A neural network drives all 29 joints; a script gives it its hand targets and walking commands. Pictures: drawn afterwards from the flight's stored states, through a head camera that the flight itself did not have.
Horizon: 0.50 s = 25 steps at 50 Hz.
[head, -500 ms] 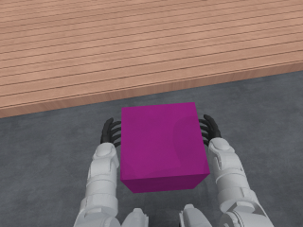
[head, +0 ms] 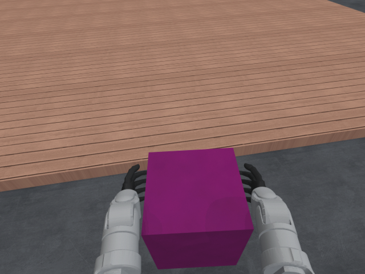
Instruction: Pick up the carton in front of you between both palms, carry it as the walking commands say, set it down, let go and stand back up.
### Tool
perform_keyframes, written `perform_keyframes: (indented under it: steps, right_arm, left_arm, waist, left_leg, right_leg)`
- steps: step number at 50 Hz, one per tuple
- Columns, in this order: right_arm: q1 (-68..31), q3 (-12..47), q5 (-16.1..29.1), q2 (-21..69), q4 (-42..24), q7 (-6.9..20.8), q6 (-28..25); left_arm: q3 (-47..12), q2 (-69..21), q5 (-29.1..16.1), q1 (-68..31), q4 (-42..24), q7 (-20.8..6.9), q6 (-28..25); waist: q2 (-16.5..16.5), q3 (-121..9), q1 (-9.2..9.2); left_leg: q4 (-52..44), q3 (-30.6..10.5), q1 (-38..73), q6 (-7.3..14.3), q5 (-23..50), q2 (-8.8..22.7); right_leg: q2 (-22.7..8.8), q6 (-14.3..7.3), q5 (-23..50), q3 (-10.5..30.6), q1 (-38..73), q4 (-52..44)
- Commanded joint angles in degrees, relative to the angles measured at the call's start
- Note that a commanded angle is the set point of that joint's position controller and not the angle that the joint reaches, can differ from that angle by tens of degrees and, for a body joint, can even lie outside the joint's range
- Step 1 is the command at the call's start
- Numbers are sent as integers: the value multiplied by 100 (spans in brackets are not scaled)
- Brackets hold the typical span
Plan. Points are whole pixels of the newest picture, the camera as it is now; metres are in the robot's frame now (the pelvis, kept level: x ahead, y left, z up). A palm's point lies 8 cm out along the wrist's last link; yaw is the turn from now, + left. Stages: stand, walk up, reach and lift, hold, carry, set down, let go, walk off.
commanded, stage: reach and lift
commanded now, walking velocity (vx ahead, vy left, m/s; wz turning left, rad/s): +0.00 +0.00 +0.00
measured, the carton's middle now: (194, 210) +0.30 +0.00 -0.05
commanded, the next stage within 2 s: hold in 0.88 s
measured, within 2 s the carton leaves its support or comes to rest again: neither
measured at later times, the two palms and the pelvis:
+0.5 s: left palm (130, 191) +0.30 +0.14 +0.04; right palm (258, 188) +0.30 -0.15 +0.03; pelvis +0.00 -0.01 +0.01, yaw +0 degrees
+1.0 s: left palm (127, 188) +0.30 +0.15 +0.06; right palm (259, 186) +0.29 -0.15 +0.05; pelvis +0.01 +0.00 +0.01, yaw +0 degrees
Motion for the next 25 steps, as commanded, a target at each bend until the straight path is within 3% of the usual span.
perform_keyframes:
  steps: [1,9,25]
  right_arm:
    - [-3312,2866,1166,5282,28,1441,-176]
    - [-3679,3005,1210,5426,-115,1448,-191]
    - [-2857,3246,1353,5370,-661,1333,20]
  left_arm:
    - [-2890,-5636,-1094,-2795,415,-1497,53]
    - [-2953,-5658,-1103,-3162,281,-1544,32]
    - [-3181,-5367,-1219,-2413,-317,-1525,206]
  waist:
    - [58,-715,1]
    - [-18,-1135,19]
    - [-73,-1254,33]
  left_leg:
    - [-691,20,-151,40,-29,-260]
    - [-665,60,76,43,151,-294]
    - [-835,73,555,-8,1189,-379]
  right_leg:
    - [375,-157,-8,-90,507,-440]
    - [381,-110,127,-87,764,-443]
    - [390,-5,1274,-19,1258,-682]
